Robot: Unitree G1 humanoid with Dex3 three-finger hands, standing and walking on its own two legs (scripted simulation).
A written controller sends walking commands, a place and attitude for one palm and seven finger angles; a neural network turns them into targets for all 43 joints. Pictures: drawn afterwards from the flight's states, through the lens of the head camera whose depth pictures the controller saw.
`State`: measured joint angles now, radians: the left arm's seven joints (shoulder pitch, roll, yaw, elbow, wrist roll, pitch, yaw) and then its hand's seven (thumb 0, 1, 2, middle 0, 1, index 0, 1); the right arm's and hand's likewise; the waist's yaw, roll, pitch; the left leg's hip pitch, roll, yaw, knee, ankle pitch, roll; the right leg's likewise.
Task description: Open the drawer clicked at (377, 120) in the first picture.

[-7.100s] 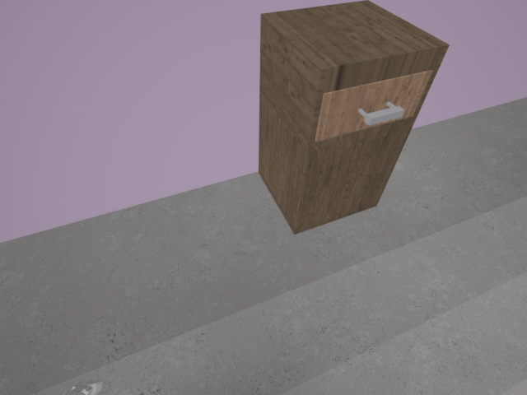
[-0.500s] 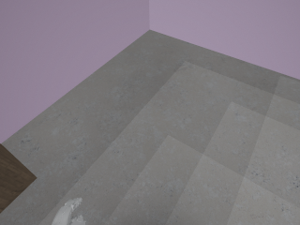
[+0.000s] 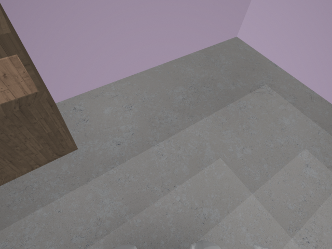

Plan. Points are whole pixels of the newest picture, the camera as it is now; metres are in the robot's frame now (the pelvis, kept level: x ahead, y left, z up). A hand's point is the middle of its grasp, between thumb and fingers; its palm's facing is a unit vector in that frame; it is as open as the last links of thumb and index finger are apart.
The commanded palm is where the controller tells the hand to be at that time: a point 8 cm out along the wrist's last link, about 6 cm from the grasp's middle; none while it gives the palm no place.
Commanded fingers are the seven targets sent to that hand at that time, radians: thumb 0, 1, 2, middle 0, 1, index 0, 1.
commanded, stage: turn to face it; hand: left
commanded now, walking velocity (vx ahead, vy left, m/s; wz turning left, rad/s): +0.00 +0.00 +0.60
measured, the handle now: out of the picture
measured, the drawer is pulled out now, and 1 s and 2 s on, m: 0.00 0.00 0.00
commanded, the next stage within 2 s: take the last steps up to it in 0.94 s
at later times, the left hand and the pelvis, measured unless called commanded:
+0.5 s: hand out of the picture +0.07 +0.19 -0.13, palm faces +0.28 -0.92 -0.29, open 7.4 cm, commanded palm none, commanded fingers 0.00 0.90 0.90 -0.20 -0.30 -0.20 -0.30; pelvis +0.00 -0.04 +0.01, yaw +18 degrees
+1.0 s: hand out of the picture -0.12 +0.20 -0.17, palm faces +0.55 -0.80 -0.24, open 7.4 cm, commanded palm none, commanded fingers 0.00 0.90 0.90 -0.20 -0.30 -0.20 -0.30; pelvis -0.03 +0.00 +0.01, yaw +30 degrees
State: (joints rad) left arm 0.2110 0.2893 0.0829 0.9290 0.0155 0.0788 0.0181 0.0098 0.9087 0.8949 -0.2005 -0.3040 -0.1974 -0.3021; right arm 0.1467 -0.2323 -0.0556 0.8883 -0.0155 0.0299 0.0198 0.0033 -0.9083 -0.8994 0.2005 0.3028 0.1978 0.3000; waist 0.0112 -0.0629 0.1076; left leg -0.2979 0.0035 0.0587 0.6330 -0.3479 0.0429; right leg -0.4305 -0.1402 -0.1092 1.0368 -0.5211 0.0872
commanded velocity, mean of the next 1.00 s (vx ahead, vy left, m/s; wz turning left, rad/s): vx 0.00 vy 0.00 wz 0.46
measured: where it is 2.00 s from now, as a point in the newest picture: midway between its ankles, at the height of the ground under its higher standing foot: outside the picture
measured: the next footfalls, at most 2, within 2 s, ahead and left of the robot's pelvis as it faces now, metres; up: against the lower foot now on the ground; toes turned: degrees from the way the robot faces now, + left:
right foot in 0.40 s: +0.08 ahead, -0.14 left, +0.00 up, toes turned +12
left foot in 0.80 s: -0.04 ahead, +0.10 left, +0.00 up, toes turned +32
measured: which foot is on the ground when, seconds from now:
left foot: down 0.00-0.40, up 0.42-0.78, down 0.80-1.00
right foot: up 0.00-0.38, down 0.40-0.80, up 0.82-1.00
